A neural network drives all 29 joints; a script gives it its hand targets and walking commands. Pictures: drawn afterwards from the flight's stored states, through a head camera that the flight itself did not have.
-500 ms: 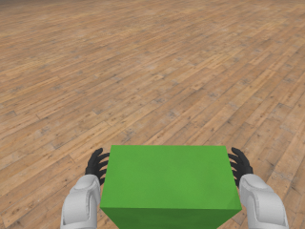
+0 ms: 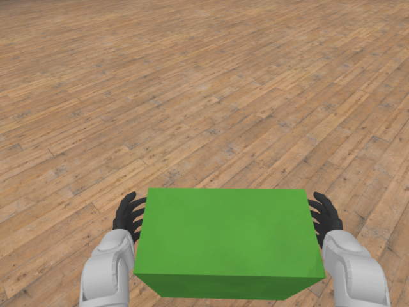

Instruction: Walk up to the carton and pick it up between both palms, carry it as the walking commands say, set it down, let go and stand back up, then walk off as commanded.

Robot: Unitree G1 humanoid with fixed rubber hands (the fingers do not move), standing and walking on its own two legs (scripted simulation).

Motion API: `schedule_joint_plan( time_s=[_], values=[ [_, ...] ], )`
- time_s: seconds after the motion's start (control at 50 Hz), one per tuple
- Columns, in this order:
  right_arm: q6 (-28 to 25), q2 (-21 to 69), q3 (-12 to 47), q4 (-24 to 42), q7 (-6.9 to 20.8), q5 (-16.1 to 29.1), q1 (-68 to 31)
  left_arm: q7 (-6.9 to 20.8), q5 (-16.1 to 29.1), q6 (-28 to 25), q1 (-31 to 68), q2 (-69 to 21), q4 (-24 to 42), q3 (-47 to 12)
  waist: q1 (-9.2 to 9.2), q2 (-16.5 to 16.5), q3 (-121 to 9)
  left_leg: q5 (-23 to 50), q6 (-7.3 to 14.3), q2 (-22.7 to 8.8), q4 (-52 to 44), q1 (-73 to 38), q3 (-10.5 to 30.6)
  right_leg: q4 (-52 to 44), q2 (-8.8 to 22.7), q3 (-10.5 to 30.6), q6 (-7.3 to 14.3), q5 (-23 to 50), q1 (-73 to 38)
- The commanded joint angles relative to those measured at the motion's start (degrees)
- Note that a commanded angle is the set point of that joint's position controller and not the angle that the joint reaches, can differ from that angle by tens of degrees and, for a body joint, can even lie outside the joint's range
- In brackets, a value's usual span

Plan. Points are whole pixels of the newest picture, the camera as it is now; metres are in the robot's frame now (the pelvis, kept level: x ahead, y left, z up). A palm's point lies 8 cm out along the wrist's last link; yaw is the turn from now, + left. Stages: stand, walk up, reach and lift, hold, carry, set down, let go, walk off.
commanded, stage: carry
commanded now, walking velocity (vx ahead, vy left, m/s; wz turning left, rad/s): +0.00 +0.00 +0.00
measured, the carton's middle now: (224, 250) +0.26 +0.00 -0.02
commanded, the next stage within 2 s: hold in 0.94 s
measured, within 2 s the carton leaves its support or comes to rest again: neither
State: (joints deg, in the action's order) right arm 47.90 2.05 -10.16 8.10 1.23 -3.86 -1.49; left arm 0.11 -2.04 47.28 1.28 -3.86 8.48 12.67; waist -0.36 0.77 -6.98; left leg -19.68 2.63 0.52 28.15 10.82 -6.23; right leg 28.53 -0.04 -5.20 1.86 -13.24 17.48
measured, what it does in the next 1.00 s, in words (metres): stands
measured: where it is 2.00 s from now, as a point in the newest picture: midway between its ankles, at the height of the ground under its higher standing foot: outside the picture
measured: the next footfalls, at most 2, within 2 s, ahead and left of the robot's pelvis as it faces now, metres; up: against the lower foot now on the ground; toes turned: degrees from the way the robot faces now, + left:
none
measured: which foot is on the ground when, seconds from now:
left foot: down 0.00-1.00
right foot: down 0.00-1.00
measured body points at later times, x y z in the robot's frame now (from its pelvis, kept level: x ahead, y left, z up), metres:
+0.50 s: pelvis +0.00 -0.01 +0.00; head -0.03 -0.01 +0.45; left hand +0.27 +0.18 +0.05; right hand +0.27 -0.20 +0.04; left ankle -0.05 +0.08 -0.74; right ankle +0.02 -0.10 -0.74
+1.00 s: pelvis -0.01 -0.01 +0.00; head -0.04 -0.02 +0.45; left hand +0.26 +0.17 +0.04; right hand +0.26 -0.20 +0.04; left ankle -0.05 +0.08 -0.74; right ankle +0.02 -0.10 -0.74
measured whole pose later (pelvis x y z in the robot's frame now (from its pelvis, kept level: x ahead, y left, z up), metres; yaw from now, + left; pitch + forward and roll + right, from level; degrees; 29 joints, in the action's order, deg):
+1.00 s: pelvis -0.01 -0.01 +0.00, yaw -1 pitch +1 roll +0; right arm 45.6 1.8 -10.2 -0.4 2.1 -6.9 -4.0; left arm 1.3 -6.4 45.2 3.8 -3.1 0.1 12.3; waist -0.3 1.1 -5.9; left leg -18.5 1.9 -0.8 27.1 9.3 -6.3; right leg 25.8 -1.5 -5.3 3.0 -11.3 15.3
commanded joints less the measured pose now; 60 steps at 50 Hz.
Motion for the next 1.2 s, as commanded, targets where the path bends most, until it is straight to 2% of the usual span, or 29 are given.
schedule_joint_plan(
  time_s=[0.0, 0.04, 0.08, 0.14, 0.18, 0.2, 0.22, 0.24, 0.28, 0.3, 0.32, 0.34, 0.36, 0.4, 0.52, 0.62, 0.64, 0.66, 0.72, 0.74, 0.76, 0.86, 0.88, 0.92, 0.94, 0.96, 1.06, 1.1, 1.18],
  values=[
    [-3.7, 22.7, 23.0, -12.7, 6.8, 0.9, -22.8, 7.3, -0.1, -3.6, 22.5, -21.6, -13.4, -24.8, 0.35, -1.4, -11.6, 20.6, -1.7, -8.6, -2.3, 0.7, 6.2, -2.6, 7.4, 6.0, 1.9, 20.2, -7.9],
    [-5.2, 34.3, 34.3, 15.9, 6.4, 12.6, -32.7, 6.5, 10.4, -5.0, 29.6, -33.1, 11.7, -34.6, -0.11, -0.8, -8.3, 15.1, -2.3, -8.8, -4.3, 2.2, 6.2, -2.3, 7.1, 5.3, 1.5, 13.4, -7.6],
    [-2.4, 40.0, 37.6, 23.6, 5.5, 17.4, -33.0, 5.8, 16.2, -2.0, 31.4, -41.0, 21.3, -40.2, 0.27, 1.6, -7.7, 11.9, -1.7, -9.4, -6.6, 1.5, 6.6, -3.4, 7.3, 6.1, 2.1, 10.0, -5.1],
    [-2.2, 27.7, 24.7, -7.9, 5.7, 3.9, -23.0, 6.8, 4.1, -2.1, 25.5, -27.5, -5.9, -28.1, -0.11, -0.5, -14.0, 14.5, -0.5, -8.1, -3.4, 1.7, 6.2, -2.1, 7.7, 5.9, 2.1, 17.7, -10.3],
    [-4.4, 25.9, 25.8, -10.5, 7.4, 2.2, -21.7, 8.4, 1.7, -4.3, 21.9, -24.7, -10.1, -28.5, -0.07, -2.3, -15.3, 15.7, -1.7, -8.0, -1.1, -3.3, 4.0, -3.6, 8.1, 7.7, 2.9, 23.7, -7.9],
    [-5.1, 30.2, 32.2, 6.8, 7.5, 8.6, -27.4, 7.9, 7.1, -5.4, 27.5, -28.6, 7.3, -33.8, 0.18, -0.1, -13.4, 21.7, -2.7, -8.9, -1.5, -1.9, 4.2, -1.8, 9.4, 6.3, 2.6, 27.0, -8.2],
    [-5.1, 33.5, 33.2, 7.0, 8.0, 10.0, -28.4, 8.2, 8.2, -5.2, 27.8, -32.0, 6.9, -35.3, 0.04, 0.5, -12.8, 17.0, -2.7, -9.3, -3.6, -1.4, 5.3, -2.4, 8.2, 6.1, 2.6, 17.8, -7.7],
    [-4.4, 39.0, 37.6, 20.5, 6.9, 15.7, -33.2, 7.2, 14.4, -4.1, 32.7, -38.5, 19.8, -40.1, 0.06, 1.5, -9.5, 16.3, -2.1, -8.9, -4.5, -0.1, 5.5, -2.6, 8.5, 6.2, 2.2, 15.3, -6.2],
    [-3.5, 34.4, 30.5, 3.7, 6.5, 8.3, -26.3, 7.9, 9.3, -2.7, 26.5, -36.2, 2.9, -35.0, -0.03, -1.8, -11.9, 11.2, -0.4, -8.1, -3.2, 1.5, 5.9, -4.2, 8.4, 7.0, 2.3, 17.8, -9.5],
    [-2.9, 33.5, 30.1, 3.5, 6.3, 8.2, -26.0, 7.6, 8.7, -2.2, 26.4, -33.7, 5.0, -34.6, -0.16, -1.4, -12.1, 10.1, -0.5, -8.0, -1.7, 0.6, 5.4, -4.5, 8.7, 7.8, 2.7, 20.8, -9.7],
    [-4.2, 25.3, 23.7, -15.4, 7.2, 0.1, -21.6, 8.7, 0.6, -4.0, 23.0, -24.6, -13.4, -26.9, -0.19, -2.0, -15.0, 12.0, -0.5, -7.3, -0.6, 0.0, 4.2, -3.5, 8.9, 8.0, 2.8, 24.6, -10.0],
    [-6.1, 23.8, 24.1, -16.2, 8.2, 0.6, -23.7, 8.9, -0.9, -6.2, 24.0, -22.1, -14.2, -25.4, 0.08, -3.0, -13.9, 10.6, -1.5, -8.0, -1.0, -1.0, 3.7, -5.0, 9.6, 8.9, 3.2, 26.1, -9.0],
    [-7.2, 30.1, 30.8, 0.9, 8.4, 7.0, -28.0, 8.7, 4.9, -7.0, 27.7, -27.5, 2.8, -32.9, 0.16, -0.4, -14.2, 10.7, -1.4, -7.7, -1.3, -0.9, 3.7, -4.2, 9.6, 7.7, 3.2, 24.5, -9.5],
    [-5.3, 35.9, 34.6, 10.3, 7.8, 11.6, -29.8, 8.5, 10.4, -4.6, 28.4, -36.6, 9.5, -38.2, 0.14, -2.4, -9.0, 6.5, -1.8, -8.6, -4.5, 1.7, 5.8, -4.9, 9.5, 8.0, 2.5, 18.1, -8.3],
    [-3.2, 31.9, 28.9, -0.5, 7.6, 7.2, -22.9, 8.1, 6.3, -2.2, 24.0, -31.2, 1.1, -33.7, -0.40, 0.5, -14.1, 20.1, -1.7, -10.0, -2.5, -2.3, 6.1, -1.8, 7.0, 6.0, 2.7, 23.9, -11.0],
    [-3.6, 32.0, 30.9, 4.3, 7.6, 8.6, -29.8, 8.0, 6.6, -2.8, 26.9, -33.0, 1.9, -33.4, -0.12, -1.2, -9.3, 9.9, -1.5, -9.2, -5.4, 1.9, 5.9, -4.3, 7.3, 6.8, 2.5, 16.5, -8.6],
    [-3.7, 31.4, 28.5, -3.6, 8.3, 6.5, -28.1, 8.3, 4.7, -3.1, 28.3, -31.5, -3.1, -31.7, -0.06, 0.5, -8.9, 10.6, -2.1, -9.3, -5.5, 2.0, 6.3, -4.8, 7.5, 7.4, 2.9, 16.6, -8.1],
    [-3.4, 32.6, 31.5, 8.1, 7.3, 10.6, -31.6, 7.6, 8.7, -2.7, 29.3, -33.4, 7.0, -34.3, 0.08, 1.4, -9.0, 9.2, -1.6, -8.7, -5.5, 2.3, 6.1, -4.8, 8.0, 7.9, 2.9, 16.4, -8.5],
    [-3.4, 34.2, 31.2, 2.7, 7.8, 9.2, -29.4, 7.9, 7.4, -2.8, 28.8, -33.9, 3.2, -34.1, -0.05, -1.0, -10.1, 11.5, -1.5, -9.3, -4.9, 2.4, 6.7, -4.2, 7.5, 6.7, 2.5, 18.2, -9.6],
    [-3.1, 34.5, 31.5, 9.7, 6.9, 11.3, -29.8, 7.0, 10.8, -2.7, 31.7, -33.9, 12.8, -35.8, -0.07, 1.5, -11.2, 11.5, -1.2, -8.8, -3.9, 1.5, 5.5, -3.5, 7.5, 6.8, 2.6, 18.7, -8.9],
    [-2.5, 31.6, 28.5, -1.9, 7.4, 6.7, -25.6, 7.9, 6.1, -1.8, 27.7, -30.0, 0.7, -32.4, -0.10, -1.1, -11.8, 11.5, -1.2, -8.7, -4.3, 0.2, 6.4, -4.0, 7.5, 7.4, 2.3, 18.4, -7.8],
    [-3.4, 31.0, 28.8, 5.1, 7.0, 8.8, -28.7, 7.8, 7.9, -2.2, 27.7, -31.5, 3.9, -33.2, -0.17, 0.8, -11.9, 12.3, -1.9, -9.3, -3.9, 1.0, 5.4, -3.6, 8.3, 7.9, 2.9, 21.7, -10.2],
    [-3.0, 31.9, 28.0, -1.6, 7.9, 6.6, -25.0, 8.6, 6.1, -1.9, 26.0, -32.0, -1.3, -33.3, -0.44, 0.4, -9.3, 8.4, -1.6, -9.1, -5.9, 1.9, 6.3, -4.3, 7.4, 7.4, 2.8, 16.6, -8.9],
    [-4.3, 33.0, 30.8, 3.8, 7.9, 8.6, -30.9, 8.9, 6.6, -3.2, 27.0, -32.5, 0.9, -32.4, -0.14, -3.0, -11.2, 6.8, -1.5, -8.9, -4.7, 1.2, 6.4, -5.2, 7.6, 7.5, 2.6, 13.9, -9.1],
    [-4.7, 24.9, 23.5, -8.9, 6.3, 4.9, -22.7, 7.0, 2.9, -5.5, 23.7, -20.0, -8.1, -24.6, 0.40, 1.2, 3.2, 18.8, 0.7, 0.7, -9.4, -2.5, 10.5, -7.1, -0.1, 11.8, -0.1, 18.0, -17.2],
    [-6.6, 24.9, 25.2, -6.5, 6.1, 6.3, -23.8, 6.2, 3.1, -7.0, 21.5, -19.2, -8.9, -24.9, -0.12, -1.2, 2.3, 25.5, 0.6, 0.3, -8.1, -4.5, 10.3, -7.0, -0.6, 12.6, -1.2, 23.2, -18.2],
    [-10.7, 23.0, 30.4, 5.8, 4.9, 8.8, -22.2, 4.5, 5.7, -11.5, 20.1, -18.5, 5.9, -29.5, 0.87, -0.5, -12.9, 36.9, -0.1, 0.5, -10.0, -6.5, 12.4, -6.0, -0.3, 12.5, -1.2, 37.1, -29.1],
    [-10.7, 21.1, 28.1, 5.7, 3.9, 8.1, -17.3, 4.7, 6.0, -11.7, 16.8, -16.5, 5.1, -30.7, -1.70, -0.2, -15.9, 36.9, -0.5, 0.9, -10.4, -6.9, 12.2, -5.8, -0.2, 11.7, -1.5, 42.1, -30.7],
    [-11.1, 18.1, 28.0, 4.3, 3.2, 8.0, -16.3, 3.8, 6.1, -12.3, 17.9, -11.7, 6.8, -29.4, -0.84, 0.3, -8.1, 30.4, -0.8, 0.8, -12.5, -5.2, 12.3, -8.5, -0.4, 10.5, -1.0, 32.2, -27.2]
  ],
)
